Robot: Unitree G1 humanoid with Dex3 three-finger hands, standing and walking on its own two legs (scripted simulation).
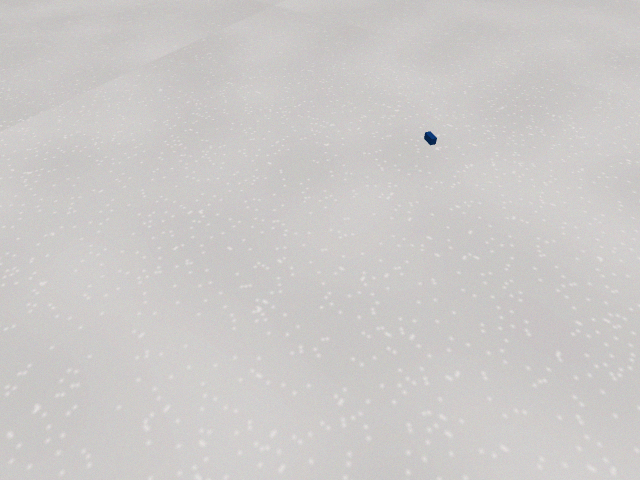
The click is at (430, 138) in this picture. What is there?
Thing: small brick
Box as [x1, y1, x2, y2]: [424, 131, 436, 144]
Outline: 425,132 424,138 430,144 435,143 436,137 430,131
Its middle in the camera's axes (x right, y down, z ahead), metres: +0.58 -0.57 +2.12
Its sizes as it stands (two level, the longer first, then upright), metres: 0.069 0.032 0.038
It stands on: the floor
